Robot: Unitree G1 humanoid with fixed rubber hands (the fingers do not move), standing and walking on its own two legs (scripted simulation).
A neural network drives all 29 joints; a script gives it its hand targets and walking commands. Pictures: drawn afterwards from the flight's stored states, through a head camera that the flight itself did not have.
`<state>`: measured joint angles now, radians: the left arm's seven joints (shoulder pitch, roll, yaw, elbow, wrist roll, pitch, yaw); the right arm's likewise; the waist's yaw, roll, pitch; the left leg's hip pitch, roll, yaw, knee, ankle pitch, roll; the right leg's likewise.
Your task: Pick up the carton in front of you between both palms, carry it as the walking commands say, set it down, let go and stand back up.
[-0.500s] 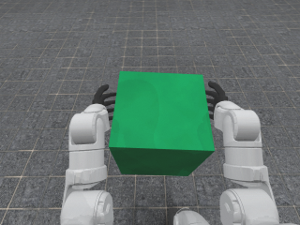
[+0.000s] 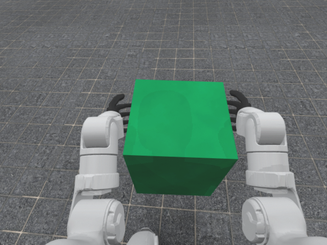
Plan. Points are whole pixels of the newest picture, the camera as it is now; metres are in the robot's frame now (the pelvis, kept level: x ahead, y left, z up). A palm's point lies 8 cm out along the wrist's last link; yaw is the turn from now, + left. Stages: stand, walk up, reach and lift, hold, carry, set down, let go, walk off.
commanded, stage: carry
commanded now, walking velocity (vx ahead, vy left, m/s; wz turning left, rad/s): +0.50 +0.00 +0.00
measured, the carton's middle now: (176, 142) +0.35 +0.01 +0.04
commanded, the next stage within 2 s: none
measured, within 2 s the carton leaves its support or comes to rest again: neither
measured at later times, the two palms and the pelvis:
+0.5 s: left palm (132, 67) +0.60 +0.15 +0.11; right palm (227, 67) +0.59 -0.15 +0.11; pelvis +0.31 +0.01 +0.00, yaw -1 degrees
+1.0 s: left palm (138, 41) +0.77 +0.15 +0.10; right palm (218, 39) +0.77 -0.15 +0.10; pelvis +0.50 +0.00 +0.00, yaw +0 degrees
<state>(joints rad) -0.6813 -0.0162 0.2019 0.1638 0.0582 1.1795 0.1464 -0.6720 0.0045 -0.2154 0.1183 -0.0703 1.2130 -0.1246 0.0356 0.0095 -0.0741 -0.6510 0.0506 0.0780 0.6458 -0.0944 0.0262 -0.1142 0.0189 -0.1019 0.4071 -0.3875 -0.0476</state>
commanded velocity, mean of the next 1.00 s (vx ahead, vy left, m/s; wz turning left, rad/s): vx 0.22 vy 0.00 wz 0.00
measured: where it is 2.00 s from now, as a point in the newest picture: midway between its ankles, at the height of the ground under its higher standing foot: (176, 197)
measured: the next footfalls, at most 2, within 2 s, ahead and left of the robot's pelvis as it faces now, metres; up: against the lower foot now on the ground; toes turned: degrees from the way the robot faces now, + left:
left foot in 0.06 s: +0.21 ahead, +0.10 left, +0.00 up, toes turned +5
right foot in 0.54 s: +0.50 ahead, -0.10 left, +0.00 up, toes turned -2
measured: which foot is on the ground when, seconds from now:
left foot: up 0.00-0.04, down 0.06-0.54, up 0.56-0.80, down 0.82-1.00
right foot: down 0.00-0.08, up 0.10-0.52, down 0.54-1.00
